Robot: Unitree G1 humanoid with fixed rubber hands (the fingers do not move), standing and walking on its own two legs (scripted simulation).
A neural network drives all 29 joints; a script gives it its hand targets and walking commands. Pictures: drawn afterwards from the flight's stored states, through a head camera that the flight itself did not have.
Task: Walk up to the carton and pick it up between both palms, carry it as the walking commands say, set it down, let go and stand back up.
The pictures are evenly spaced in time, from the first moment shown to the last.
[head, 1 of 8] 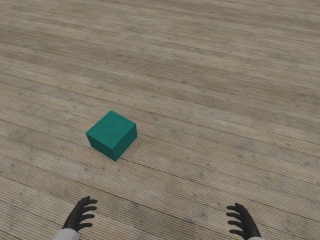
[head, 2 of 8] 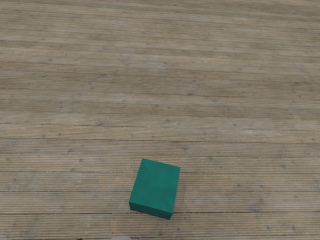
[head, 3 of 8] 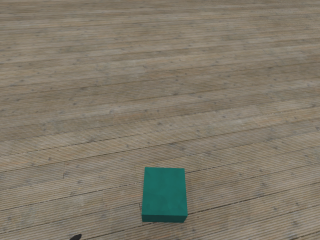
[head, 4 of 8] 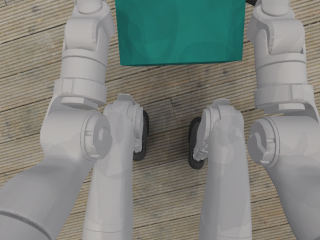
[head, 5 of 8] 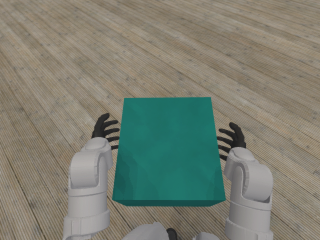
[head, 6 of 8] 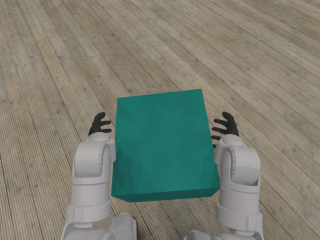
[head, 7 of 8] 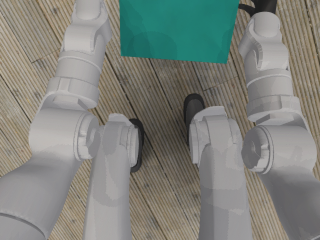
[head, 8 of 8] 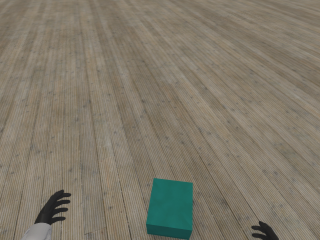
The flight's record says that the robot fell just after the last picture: no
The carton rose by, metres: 0.69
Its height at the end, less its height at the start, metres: +0.00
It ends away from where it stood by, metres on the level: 1.35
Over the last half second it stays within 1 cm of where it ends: yes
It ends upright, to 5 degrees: yes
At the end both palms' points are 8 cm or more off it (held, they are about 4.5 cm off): yes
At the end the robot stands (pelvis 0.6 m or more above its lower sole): yes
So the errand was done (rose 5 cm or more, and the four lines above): yes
